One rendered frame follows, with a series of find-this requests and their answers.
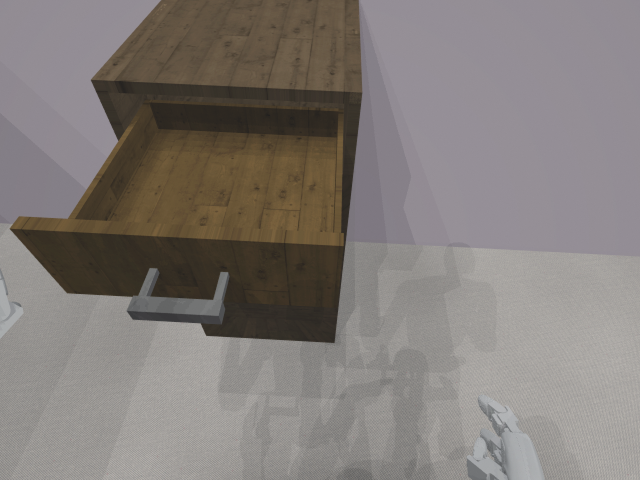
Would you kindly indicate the right robot hand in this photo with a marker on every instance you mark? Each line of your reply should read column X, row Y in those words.
column 515, row 457

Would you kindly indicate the handle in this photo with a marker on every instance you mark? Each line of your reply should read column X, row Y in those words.
column 145, row 307

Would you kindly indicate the cabinet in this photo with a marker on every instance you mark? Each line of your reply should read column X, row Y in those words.
column 301, row 53

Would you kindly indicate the left robot hand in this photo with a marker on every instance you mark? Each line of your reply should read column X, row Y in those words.
column 9, row 312

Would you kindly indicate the drawer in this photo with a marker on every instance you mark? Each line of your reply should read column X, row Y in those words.
column 198, row 188

